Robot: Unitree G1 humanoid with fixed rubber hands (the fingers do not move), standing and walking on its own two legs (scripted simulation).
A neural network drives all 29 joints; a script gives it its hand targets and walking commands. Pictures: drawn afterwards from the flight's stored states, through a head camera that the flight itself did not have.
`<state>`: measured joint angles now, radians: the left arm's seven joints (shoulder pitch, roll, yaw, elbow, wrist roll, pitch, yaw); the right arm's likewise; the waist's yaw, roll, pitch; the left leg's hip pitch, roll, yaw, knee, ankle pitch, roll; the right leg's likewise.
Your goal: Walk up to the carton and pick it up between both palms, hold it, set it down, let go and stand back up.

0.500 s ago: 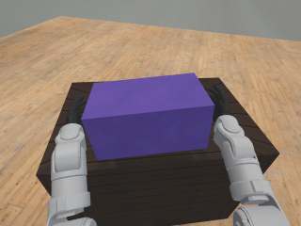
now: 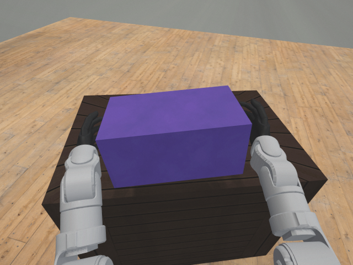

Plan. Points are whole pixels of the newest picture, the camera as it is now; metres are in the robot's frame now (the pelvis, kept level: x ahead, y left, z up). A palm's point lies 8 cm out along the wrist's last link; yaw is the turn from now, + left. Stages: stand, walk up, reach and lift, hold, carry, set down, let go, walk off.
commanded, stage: hold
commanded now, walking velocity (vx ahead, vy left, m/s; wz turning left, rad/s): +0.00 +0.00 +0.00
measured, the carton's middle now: (174, 134) +0.38 +0.02 +0.14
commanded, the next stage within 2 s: none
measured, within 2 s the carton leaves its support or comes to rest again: neither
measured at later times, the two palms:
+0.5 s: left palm (87, 147) +0.33 +0.21 +0.15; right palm (258, 134) +0.35 -0.17 +0.17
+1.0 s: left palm (88, 148) +0.32 +0.20 +0.15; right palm (260, 135) +0.34 -0.17 +0.17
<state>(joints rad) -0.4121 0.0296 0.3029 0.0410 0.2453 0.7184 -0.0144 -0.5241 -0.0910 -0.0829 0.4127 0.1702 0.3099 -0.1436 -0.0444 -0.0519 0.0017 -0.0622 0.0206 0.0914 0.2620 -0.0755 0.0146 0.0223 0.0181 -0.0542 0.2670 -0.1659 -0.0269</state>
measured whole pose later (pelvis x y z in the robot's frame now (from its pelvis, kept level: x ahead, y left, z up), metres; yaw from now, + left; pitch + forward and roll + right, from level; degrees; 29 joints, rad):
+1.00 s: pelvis +0.00 +0.00 +0.00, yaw +0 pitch -8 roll +0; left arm -0.40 0.02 0.31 0.03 0.25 0.73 -0.02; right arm -0.52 -0.09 -0.07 0.40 0.18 0.32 -0.15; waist -0.05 -0.05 0.01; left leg -0.05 0.02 0.09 0.26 -0.08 0.01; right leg 0.04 0.02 -0.05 0.26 -0.17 -0.03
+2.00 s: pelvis +0.00 +0.00 +0.00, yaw +0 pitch -8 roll +0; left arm -0.42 0.02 0.31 0.04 0.26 0.73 -0.01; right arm -0.54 -0.09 -0.09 0.43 0.16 0.31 -0.14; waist -0.05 -0.05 0.01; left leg -0.06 0.02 0.09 0.26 -0.07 0.01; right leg 0.03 0.02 -0.05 0.27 -0.17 -0.03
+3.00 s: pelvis +0.00 +0.00 +0.00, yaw +0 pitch -8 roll +0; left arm -0.39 0.02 0.30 0.02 0.26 0.73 -0.02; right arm -0.52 -0.09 -0.07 0.40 0.18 0.31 -0.15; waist -0.05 -0.05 0.02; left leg -0.05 0.02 0.09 0.26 -0.08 0.01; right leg 0.04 0.02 -0.05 0.27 -0.17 -0.03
